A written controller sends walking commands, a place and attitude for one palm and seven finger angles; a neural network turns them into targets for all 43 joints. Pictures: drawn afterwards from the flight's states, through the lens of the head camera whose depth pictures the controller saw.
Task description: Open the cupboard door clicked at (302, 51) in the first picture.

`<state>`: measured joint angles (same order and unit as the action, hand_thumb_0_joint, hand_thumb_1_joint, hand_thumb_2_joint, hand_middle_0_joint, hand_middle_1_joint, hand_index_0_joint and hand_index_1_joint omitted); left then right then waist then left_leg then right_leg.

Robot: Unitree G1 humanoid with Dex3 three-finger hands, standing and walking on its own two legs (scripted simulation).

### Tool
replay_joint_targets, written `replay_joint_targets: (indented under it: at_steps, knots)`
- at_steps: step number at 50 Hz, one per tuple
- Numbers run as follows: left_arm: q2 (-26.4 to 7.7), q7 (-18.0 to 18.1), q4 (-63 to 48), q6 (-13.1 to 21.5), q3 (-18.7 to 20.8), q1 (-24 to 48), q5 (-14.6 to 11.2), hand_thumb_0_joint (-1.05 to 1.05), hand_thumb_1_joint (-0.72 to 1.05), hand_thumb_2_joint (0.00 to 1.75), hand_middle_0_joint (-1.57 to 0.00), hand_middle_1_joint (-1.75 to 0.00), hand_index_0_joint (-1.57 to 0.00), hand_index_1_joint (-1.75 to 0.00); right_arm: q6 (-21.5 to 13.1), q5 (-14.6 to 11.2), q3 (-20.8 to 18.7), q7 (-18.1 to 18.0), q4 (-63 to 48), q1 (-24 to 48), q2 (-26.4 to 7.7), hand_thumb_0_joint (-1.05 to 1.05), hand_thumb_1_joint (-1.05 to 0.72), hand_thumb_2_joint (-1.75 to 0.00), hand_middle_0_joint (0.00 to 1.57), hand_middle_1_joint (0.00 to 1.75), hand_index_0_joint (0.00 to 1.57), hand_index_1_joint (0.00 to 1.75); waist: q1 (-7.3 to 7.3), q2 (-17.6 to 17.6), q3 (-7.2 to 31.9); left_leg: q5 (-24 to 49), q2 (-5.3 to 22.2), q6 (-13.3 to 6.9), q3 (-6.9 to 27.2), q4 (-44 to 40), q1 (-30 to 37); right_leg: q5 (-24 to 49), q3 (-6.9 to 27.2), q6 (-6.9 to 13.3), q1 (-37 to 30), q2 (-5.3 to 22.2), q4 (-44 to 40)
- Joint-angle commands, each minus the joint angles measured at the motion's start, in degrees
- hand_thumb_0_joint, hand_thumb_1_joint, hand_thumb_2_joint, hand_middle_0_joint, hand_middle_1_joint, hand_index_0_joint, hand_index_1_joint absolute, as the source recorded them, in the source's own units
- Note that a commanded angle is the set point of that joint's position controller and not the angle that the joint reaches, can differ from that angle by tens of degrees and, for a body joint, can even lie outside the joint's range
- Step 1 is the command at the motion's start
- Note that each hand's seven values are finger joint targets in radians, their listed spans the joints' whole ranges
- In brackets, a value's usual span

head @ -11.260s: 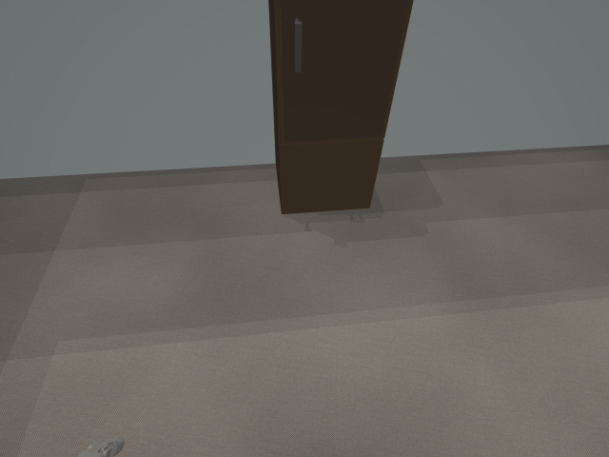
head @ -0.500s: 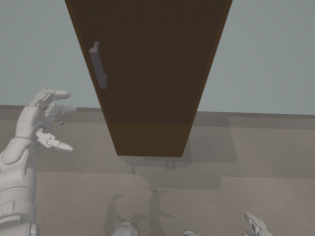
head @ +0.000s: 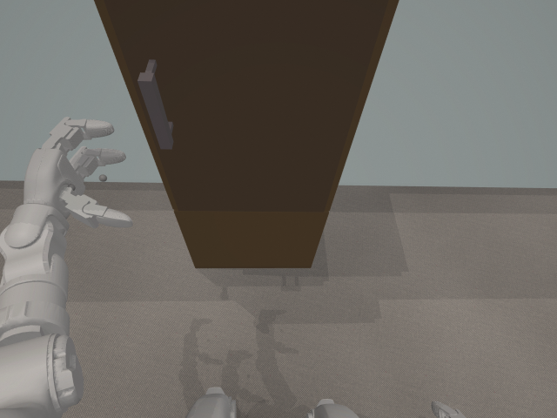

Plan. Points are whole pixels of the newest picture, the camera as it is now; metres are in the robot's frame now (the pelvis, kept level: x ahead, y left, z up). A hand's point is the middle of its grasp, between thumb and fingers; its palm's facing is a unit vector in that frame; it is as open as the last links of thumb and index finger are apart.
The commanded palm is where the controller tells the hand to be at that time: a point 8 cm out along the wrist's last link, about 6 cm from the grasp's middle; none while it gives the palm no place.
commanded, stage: move the hooked fingers beside the handle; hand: left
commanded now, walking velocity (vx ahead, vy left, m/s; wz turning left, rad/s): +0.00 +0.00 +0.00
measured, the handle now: (159, 106) +0.59 +0.20 +0.07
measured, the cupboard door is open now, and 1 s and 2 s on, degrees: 0 0 0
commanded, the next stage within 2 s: none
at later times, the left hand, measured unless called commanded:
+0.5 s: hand (107, 142) +0.49 +0.25 +0.09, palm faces +0.00 -1.00 -0.01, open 14.0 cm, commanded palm +0.48 +0.30 +0.07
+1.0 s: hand (112, 125) +0.54 +0.26 +0.08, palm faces +0.00 -1.00 +0.00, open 14.0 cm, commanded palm +0.52 +0.30 +0.07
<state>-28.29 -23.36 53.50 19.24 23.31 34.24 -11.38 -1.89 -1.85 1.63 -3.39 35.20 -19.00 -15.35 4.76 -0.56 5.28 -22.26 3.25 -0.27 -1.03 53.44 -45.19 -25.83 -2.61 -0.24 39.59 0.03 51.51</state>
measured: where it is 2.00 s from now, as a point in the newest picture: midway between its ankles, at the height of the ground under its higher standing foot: outside the picture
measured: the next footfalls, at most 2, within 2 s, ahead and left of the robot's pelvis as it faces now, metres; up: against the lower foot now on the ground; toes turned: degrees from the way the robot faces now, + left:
none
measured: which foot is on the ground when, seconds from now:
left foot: down 0.00-1.00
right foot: down 0.00-1.00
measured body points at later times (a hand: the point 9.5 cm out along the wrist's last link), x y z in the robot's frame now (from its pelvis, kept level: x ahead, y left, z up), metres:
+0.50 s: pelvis -0.01 +0.00 -0.02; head +0.11 +0.02 +0.41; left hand +0.48 +0.31 +0.09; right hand -0.01 -0.29 -0.12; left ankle +0.03 +0.11 -0.69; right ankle -0.01 -0.13 -0.69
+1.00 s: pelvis +0.00 +0.02 -0.02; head +0.15 +0.05 +0.40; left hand +0.53 +0.32 +0.08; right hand -0.04 -0.24 -0.11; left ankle +0.03 +0.11 -0.69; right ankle -0.01 -0.13 -0.69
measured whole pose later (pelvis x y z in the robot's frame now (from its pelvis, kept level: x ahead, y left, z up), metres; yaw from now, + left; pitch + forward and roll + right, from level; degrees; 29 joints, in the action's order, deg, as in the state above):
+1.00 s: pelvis +0.00 +0.02 -0.02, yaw -3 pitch +23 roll -5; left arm -42.4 -23.9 69.5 17.2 29.9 56.1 -4.2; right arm 5.3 0.5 3.8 -1.5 34.9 -25.8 -14.8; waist 11.7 -1.2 5.6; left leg -24.9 5.1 -1.7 -0.8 60.5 -59.3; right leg -25.9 -2.2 -1.6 52.2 -1.8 54.5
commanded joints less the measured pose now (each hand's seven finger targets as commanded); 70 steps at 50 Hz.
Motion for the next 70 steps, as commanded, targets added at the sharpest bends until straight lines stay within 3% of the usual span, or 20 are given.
replay_joint_targets:
  at_steps: [1,3,9,13,15,17,20,23,25,27,31,34,38,42,47,48,54,60,66,70]
  knots:
    - [-18.34,-0.37,-6.80,4.54,4.64,23.07,-0.70,0.00,-0.50,0.30,-0.30,-1.20,-0.30,-1.20,-0.54,0.03,-3.96,-0.69,-4.20,-5.51,-10.17,0.00,-0.90,-0.90,0.20,0.30,0.20,0.30,0.42,-4.18,20.76,16.48,-1.69,-1.25,2.77,-5.08,18.63,17.40,0.82,1.37,-1.79,-2.34,-5.90]
    - [-18.21,-1.09,-3.94,4.48,3.73,25.50,-0.29,0.00,-0.50,0.30,-0.30,-1.20,-0.30,-1.20,0.11,0.03,-3.85,-0.72,-3.90,-6.02,-10.28,0.00,-0.90,-0.90,0.20,0.30,0.20,0.30,1.27,-3.57,20.26,15.63,-1.64,-1.44,2.66,-4.55,17.25,17.11,0.90,1.22,-0.87,-2.45,-5.57]
    - [-25.61,-2.24,-0.08,5.19,6.84,32.26,0.76,0.00,-0.50,0.30,-0.30,-1.20,-0.30,-1.20,1.44,0.01,-3.68,-1.16,-3.37,-7.32,-10.97,0.00,-0.90,-0.90,0.20,0.30,0.20,0.30,2.32,-4.38,21.49,12.70,-1.75,-2.07,1.99,-2.63,12.49,16.14,2.51,0.83,-1.42,-2.45,-5.24]
    - [-25.34,-3.01,0.25,6.09,5.46,36.70,1.02,0.00,-0.50,0.30,-0.30,-1.20,-0.30,-1.20,1.73,0.12,-3.51,-1.18,-2.75,-8.21,-10.87,0.00,-0.90,-0.90,0.20,0.30,0.20,0.30,3.45,-7.63,23.95,13.19,-1.58,-2.03,2.40,-1.50,14.17,15.26,2.62,0.90,0.80,-2.71,-4.68]
    - [-27.82,-3.20,2.36,5.44,6.51,37.55,1.47,0.00,-0.50,0.30,-0.30,-1.20,-0.30,-1.20,2.05,0.07,-3.45,-1.35,-2.33,-8.96,-11.30,0.00,-0.90,-0.90,0.20,0.30,0.20,0.30,3.73,-6.83,23.28,12.23,-1.48,-2.16,2.46,-1.08,12.13,14.49,2.76,0.76,1.22,-2.74,-4.66]
    - [-26.19,-3.45,3.88,4.45,4.27,40.67,1.69,0.00,-0.50,0.30,-0.30,-1.20,-0.30,-1.20,2.17,0.10,-3.07,-1.39,-2.08,-9.40,-11.12,0.00,-0.90,-0.90,0.20,0.30,0.20,0.30,4.93,-7.45,21.94,11.01,-1.45,-2.33,2.63,-0.82,11.20,13.17,2.69,0.80,2.79,-2.82,-4.68]
    - [-32.12,-3.39,7.54,2.62,7.33,40.52,2.90,0.00,-0.50,0.30,-0.30,-1.20,-0.30,-1.20,2.59,0.02,-2.81,-1.68,-2.36,-10.34,-11.96,0.00,-0.90,-0.90,0.20,0.30,0.20,0.30,4.64,-6.72,22.31,10.05,-1.30,-2.47,2.37,0.08,7.82,12.50,3.21,0.56,2.41,-2.82,-4.56]
    - [-30.62,-3.15,7.60,2.56,5.42,43.51,3.64,0.00,-0.50,0.30,-0.30,-1.20,-0.30,-1.20,2.70,0.37,-2.58,-1.47,-2.34,-11.39,-11.75,0.00,-0.90,-0.90,0.20,0.30,0.20,0.30,5.27,-9.26,23.80,11.73,-1.02,-2.19,2.93,0.46,10.17,12.51,2.36,0.70,5.13,-3.01,-3.73]
    - [-34.71,-2.66,7.43,2.76,7.52,46.10,4.38,0.00,-0.50,0.30,-0.30,-1.20,-0.30,-1.20,2.89,0.56,-2.48,-1.53,-2.20,-12.08,-12.27,0.00,-0.90,-0.90,0.20,0.30,0.20,0.30,5.70,-9.26,24.83,11.98,-0.73,-2.25,3.24,1.36,9.46,12.07,2.37,0.64,5.71,-3.16,-3.26]
    - [-33.03,-2.53,7.60,2.77,6.05,48.78,4.46,0.00,-0.50,0.30,-0.30,-1.20,-0.30,-1.20,2.86,0.78,-2.26,-1.44,-1.99,-12.85,-12.10,0.00,-0.90,-0.90,0.20,0.30,0.20,0.30,6.73,-9.59,25.32,12.97,-0.55,-2.34,3.68,1.94,10.26,12.26,1.94,0.75,7.49,-3.35,-2.69]
    - [-37.41,-2.35,9.19,1.56,7.83,50.42,5.74,0.00,-0.50,0.30,-0.30,-1.20,-0.30,-1.20,3.41,0.99,-1.92,-1.37,-2.09,-14.19,-12.73,0.00,-0.90,-0.90,0.20,0.30,0.20,0.30,7.04,-11.53,27.71,15.48,-0.25,-2.32,3.88,2.95,10.52,13.92,1.79,0.63,7.81,-3.43,-2.09]
    - [-36.80,-2.28,10.03,0.78,6.73,52.32,6.84,0.00,-0.50,0.30,-0.30,-1.20,-0.30,-1.20,4.01,1.40,-1.73,-1.17,-1.69,-15.33,-12.74,0.00,-0.90,-0.90,0.20,0.30,0.20,0.30,7.81,-13.69,28.70,18.75,0.24,-1.90,4.92,3.43,13.99,14.70,0.68,0.77,11.28,-3.63,-1.35]
    - [-34.23,-2.35,8.86,0.14,6.56,47.49,6.64,0.00,-0.50,0.30,-0.30,-1.20,-0.30,-1.20,4.98,2.03,-2.14,-0.35,-2.40,-16.52,-12.83,0.00,-0.90,-0.90,0.20,0.30,0.20,0.30,6.31,-15.77,30.85,23.75,0.67,-1.04,5.98,2.58,19.67,15.56,-0.60,1.24,13.23,-4.00,-1.02]
    - [-32.09,-1.91,5.61,0.41,6.91,46.98,5.69,0.00,-0.50,0.30,-0.30,-1.20,-0.30,-1.20,5.79,2.47,-2.66,0.25,-2.44,-17.27,-12.74,0.00,-0.90,-0.90,0.20,0.30,0.20,0.30,6.36,-14.77,31.02,25.98,0.82,-1.01,6.39,2.39,21.79,16.37,-1.01,1.33,13.53,-4.36,-1.51]
    - [-32.86,-0.20,0.73,2.42,8.84,47.96,5.24,0.00,-0.50,0.30,-0.30,-1.20,-0.30,-1.20,6.37,2.74,-3.00,0.84,-2.29,-17.46,-12.53,0.00,-0.90,-0.90,0.20,0.30,0.20,0.30,5.83,-15.01,32.47,28.51,0.83,-0.69,6.73,1.69,24.48,17.40,-1.20,1.48,11.83,-4.71,-1.82]
    - [-33.94,0.31,1.47,2.49,9.99,46.12,5.66,0.00,-0.50,0.30,-0.30,-1.20,-0.30,-1.20,6.51,2.69,-3.24,0.96,-2.30,-17.35,-12.60,0.00,-0.90,-0.90,0.20,0.30,0.20,0.30,5.33,-14.94,32.34,28.25,0.93,-0.53,6.72,1.53,24.70,17.00,-1.23,1.43,11.86,-4.76,-2.09]
    - [-28.53,0.86,6.05,1.19,5.42,43.56,6.48,0.00,-0.50,0.30,-0.30,-1.20,-0.30,-1.20,7.29,2.35,-3.00,1.11,-2.52,-16.25,-12.21,0.00,-0.90,-0.90,0.20,0.30,0.20,0.30,6.52,-13.80,25.05,24.97,0.78,-0.45,6.39,0.28,22.43,15.17,-1.60,1.45,13.39,-4.59,-3.22]
    - [-25.69,-0.11,6.05,1.87,3.39,45.51,5.15,0.00,-0.50,0.30,-0.30,-1.20,-0.30,-1.20,7.35,2.24,-3.04,0.94,-2.57,-15.70,-12.16,0.00,-0.90,-0.90,0.20,0.30,0.20,0.30,7.56,-11.63,24.53,23.78,0.53,-0.85,6.25,0.73,21.53,15.45,-1.32,1.41,13.32,-4.52,-3.20]
    - [-28.61,1.40,7.03,3.27,4.40,50.75,6.02,0.00,-0.50,0.30,-0.30,-1.20,-0.30,-1.20,6.69,2.17,-2.57,0.36,-2.04,-14.94,-12.34,0.00,-0.90,-0.90,0.20,0.30,0.20,0.30,8.13,-11.51,24.37,18.89,0.22,-1.12,6.48,1.53,18.21,12.83,-0.69,1.36,13.99,-4.00,-2.31]
    - [-31.86,2.23,5.33,3.79,5.94,52.61,7.13,0.00,-0.50,0.30,-0.30,-1.20,-0.30,-1.20,6.48,2.45,-2.44,0.21,-1.71,-15.22,-12.31,0.00,-0.90,-0.90,0.20,0.30,0.20,0.30,7.56,-15.25,29.70,21.90,0.15,-0.98,6.42,3.00,20.29,14.74,-0.30,1.37,13.35,-3.84,-1.34]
